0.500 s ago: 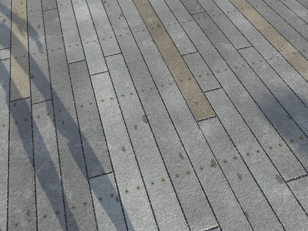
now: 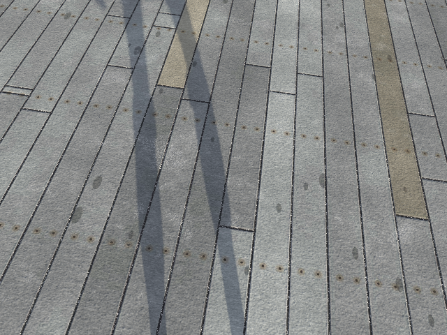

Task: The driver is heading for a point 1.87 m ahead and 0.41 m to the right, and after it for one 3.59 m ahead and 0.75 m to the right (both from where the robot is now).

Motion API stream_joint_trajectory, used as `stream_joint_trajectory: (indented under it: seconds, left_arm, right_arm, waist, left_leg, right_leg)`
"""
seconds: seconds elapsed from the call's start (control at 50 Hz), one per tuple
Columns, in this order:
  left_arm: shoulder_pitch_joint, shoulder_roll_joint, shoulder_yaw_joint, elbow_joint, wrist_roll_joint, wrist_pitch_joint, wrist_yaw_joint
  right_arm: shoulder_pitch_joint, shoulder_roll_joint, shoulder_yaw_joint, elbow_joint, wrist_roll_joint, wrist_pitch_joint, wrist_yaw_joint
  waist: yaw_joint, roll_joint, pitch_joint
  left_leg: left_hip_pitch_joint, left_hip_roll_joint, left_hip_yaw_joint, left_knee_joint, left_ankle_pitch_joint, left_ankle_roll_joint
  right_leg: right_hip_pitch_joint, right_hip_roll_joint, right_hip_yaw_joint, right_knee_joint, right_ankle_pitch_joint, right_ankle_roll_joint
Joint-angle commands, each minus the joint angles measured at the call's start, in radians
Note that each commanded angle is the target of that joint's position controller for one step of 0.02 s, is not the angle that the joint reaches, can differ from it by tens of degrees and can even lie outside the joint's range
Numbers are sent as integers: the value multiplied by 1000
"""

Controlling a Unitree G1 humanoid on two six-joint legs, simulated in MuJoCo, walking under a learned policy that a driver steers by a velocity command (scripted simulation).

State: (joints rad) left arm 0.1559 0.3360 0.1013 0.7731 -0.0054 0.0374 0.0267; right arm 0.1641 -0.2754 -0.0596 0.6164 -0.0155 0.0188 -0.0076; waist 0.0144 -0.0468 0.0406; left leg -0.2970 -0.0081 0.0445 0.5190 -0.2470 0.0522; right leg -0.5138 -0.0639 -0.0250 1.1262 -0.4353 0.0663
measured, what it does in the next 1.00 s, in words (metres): walks ahead: right foot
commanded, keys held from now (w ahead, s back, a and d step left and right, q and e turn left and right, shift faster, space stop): e+shift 0.12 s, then w+e+shift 0.34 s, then w+shift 0.06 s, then w+q+shift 0.48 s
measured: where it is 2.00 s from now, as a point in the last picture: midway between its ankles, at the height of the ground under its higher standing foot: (323, 167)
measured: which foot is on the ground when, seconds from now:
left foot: down 0.00-0.64, up 0.66-1.00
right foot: up 0.00-0.62, down 0.64-1.00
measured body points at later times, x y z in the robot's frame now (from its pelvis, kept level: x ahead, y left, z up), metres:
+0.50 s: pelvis +0.08 -0.06 +0.00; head +0.08 -0.09 +0.45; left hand +0.32 +0.14 -0.08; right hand +0.02 -0.37 -0.12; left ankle +0.02 +0.09 -0.74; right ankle +0.12 -0.26 -0.67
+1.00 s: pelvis +0.35 -0.32 -0.02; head +0.34 -0.32 +0.43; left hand +0.37 -0.07 -0.15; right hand +0.46 -0.60 -0.12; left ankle +0.57 -0.23 -0.65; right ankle +0.18 -0.31 -0.74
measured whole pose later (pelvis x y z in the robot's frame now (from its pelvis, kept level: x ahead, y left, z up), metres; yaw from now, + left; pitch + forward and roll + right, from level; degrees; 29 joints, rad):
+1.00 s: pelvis +0.35 -0.32 -0.02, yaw -13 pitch -2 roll +0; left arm 0.49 0.19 0.05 0.90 0.03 -0.10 0.04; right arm 0.16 -0.26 -0.07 0.77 0.06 -0.03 0.05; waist 0.07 0.02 0.01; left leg -0.83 0.07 0.02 1.04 0.10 0.10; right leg 0.21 0.05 -0.31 0.23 -0.33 -0.02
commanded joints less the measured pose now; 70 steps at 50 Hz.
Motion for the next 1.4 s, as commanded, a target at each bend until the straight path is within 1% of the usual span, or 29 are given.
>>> stream_joint_trajectory:
  seconds: [0.02,0.1,0.2,0.32,0.54,0.6,0.64,0.66,0.68,0.7,0.72,0.74,0.76,0.8,0.86,0.9,0.98,1.06,1.1,1.12,1.14,1.16,1.18,1.22,1.24,1.28,1.32,1.36,1.4]
  left_arm:
    - [51,32,-1,-9,-15,2,-2]
    - [-5,89,8,-57,-20,6,2]
    - [4,85,18,-92,-26,0,-10]
    - [7,17,14,-103,-35,-38,-34]
    - [-92,-18,-34,-162,-37,-42,-72]
    - [-11,40,-18,-141,-29,-49,-75]
    - [441,182,63,6,-40,-59,-58]
    - [475,299,73,27,-18,-68,-39]
    - [409,265,48,-41,4,-106,-40]
    - [355,150,21,-48,2,-131,-58]
    - [333,111,9,-28,-6,-141,-70]
    - [274,59,-6,-23,-5,-144,-77]
    - [204,17,-18,-22,16,-146,-74]
    - [153,-47,-31,-10,30,-165,-58]
    - [180,-26,-25,28,25,-174,-26]
    - [192,-50,-32,37,39,-168,-8]
    - [264,7,-21,53,38,-151,27]
    - [249,131,7,28,28,-119,78]
    - [106,166,23,-17,6,-122,77]
    - [-61,170,26,-65,-17,-143,47]
    - [-284,-47,-31,-112,-41,-181,-1]
    - [-101,-199,-73,-194,-33,-217,-22]
    - [13,-174,-89,-236,-26,-239,-39]
    - [32,-62,-64,-243,-25,-244,-58]
    - [49,-49,-64,-228,-12,-223,-51]
    - [9,22,-46,-232,4,-189,-22]
    - [-115,-3,-57,-276,28,-178,-2]
    - [-228,-68,-72,-312,15,-171,-5]
    - [-255,-65,-63,-319,-14,-171,-12]
  right_arm:
    - [-41,-39,5,-34,-26,-33,-11]
    - [-30,-141,-29,-6,-20,-14,-38]
    - [41,-149,-47,42,16,-41,-42]
    - [50,-128,-63,76,12,-101,-31]
    - [122,-199,-85,154,26,-98,17]
    - [104,-245,-84,185,44,-81,24]
    - [67,-199,-50,197,29,-84,18]
    - [102,-22,1,168,10,-91,22]
    - [77,-31,4,118,73,-133,16]
    - [-19,-115,-21,95,122,-143,10]
    - [-9,-90,-16,93,116,-146,4]
    - [9,-81,-16,123,76,-141,-4]
    - [60,-62,-17,121,70,-129,3]
    - [146,-68,-29,166,96,-88,30]
    - [102,-29,-23,166,84,-50,43]
    - [31,-45,-28,153,81,-47,44]
    - [-79,-31,-23,82,79,-69,70]
    - [-15,-56,-40,43,85,-70,94]
    - [310,-180,-96,120,84,-25,74]
    - [618,-230,-123,207,67,-2,48]
    - [703,-134,-95,296,48,0,39]
    - [484,-103,-39,253,-7,-51,63]
    - [405,-38,-26,177,-11,-79,69]
    - [218,-60,-33,97,24,-109,61]
    - [134,-93,-37,61,32,-118,54]
    - [87,-79,-31,25,24,-129,28]
    - [120,-81,-37,31,37,-127,-2]
    - [156,-85,-43,53,56,-110,-23]
    - [224,-83,-45,79,65,-101,-21]
  waist:
    - [-1,166,-133]
    - [-46,174,-49]
    - [-68,151,-23]
    - [-43,124,-7]
    - [-32,99,120]
    - [54,115,106]
    - [301,46,-133]
    - [211,-300,-141]
    - [177,-303,-309]
    - [186,-95,-205]
    - [143,-72,-113]
    - [102,-28,-63]
    - [39,-136,-55]
    - [-16,-91,-44]
    - [-18,-35,42]
    - [-3,14,97]
    - [3,32,158]
    - [-90,-79,48]
    - [-278,-115,-71]
    - [-422,-39,-141]
    - [-456,331,8]
    - [-140,433,20]
    - [-68,315,-181]
    - [54,-84,-56]
    - [97,-115,4]
    - [93,-134,60]
    - [33,-66,70]
    - [-44,40,42]
    - [-106,100,-8]
  left_leg:
    - [93,223,-77,-206,345,136]
    - [163,306,-131,-259,160,177]
    - [329,416,-285,-423,-409,171]
    - [377,382,-86,-452,-324,114]
    - [363,397,198,-491,-176,91]
    - [296,389,244,-346,165,110]
    - [9,287,272,239,548,64]
    - [-322,152,191,741,-286,-21]
    - [-444,8,-173,978,-378,-20]
    - [-557,25,-207,1008,-237,-10]
    - [-612,68,-195,985,-118,3]
    - [-572,130,-204,935,-19,12]
    - [-530,161,-200,908,92,13]
    - [-442,192,-206,886,192,10]
    - [-486,181,-186,801,256,5]
    - [-511,127,-125,708,335,21]
    - [-523,56,12,475,387,54]
    - [-205,-56,218,310,298,94]
    - [170,-69,168,308,221,143]
    - [449,20,7,203,287,223]
    - [501,55,-87,-51,492,274]
    - [459,9,-354,112,491,308]
    - [538,132,-696,-16,25,452]
    - [261,198,-821,-278,-397,370]
    - [84,180,-822,-305,-397,366]
    - [-137,109,-711,-316,-283,335]
    - [-267,32,-554,-309,-134,310]
    - [-316,-39,-417,-260,-91,250]
    - [-215,-20,-414,-206,-114,218]
  right_leg:
    - [68,-6,75,-51,114,18]
    - [-32,-13,65,-126,72,36]
    - [-291,-70,76,-55,84,4]
    - [-370,-110,63,-58,206,-39]
    - [-257,-127,-2,-273,213,-131]
    - [7,-30,-86,-381,57,-174]
    - [672,103,-129,-415,196,-209]
    - [804,-132,289,-560,-84,-225]
    - [791,-287,719,-816,-372,-270]
    - [739,-324,678,-901,-354,-220]
    - [655,-347,595,-889,-296,-222]
    - [558,-295,447,-843,-159,-184]
    - [451,-287,374,-852,-99,-159]
    - [380,-241,218,-905,75,-104]
    - [390,-188,-4,-958,351,-52]
    - [413,-116,-134,-997,466,-18]
    - [510,-108,-253,-1017,818,35]
    - [558,-148,-311,-739,1665,40]
    - [454,-171,-261,-391,1798,6]
    - [286,-117,-215,35,1466,-23]
    - [0,174,-202,612,106,-45]
    - [-285,186,48,797,-176,-68]
    - [-399,183,206,798,-179,-95]
    - [-374,82,205,466,33,-145]
    - [-296,53,210,366,80,-109]
    - [-181,5,206,158,123,-40]
    - [-44,-4,150,-131,239,-1]
    - [125,38,85,-394,400,19]
    - [170,70,60,-506,501,37]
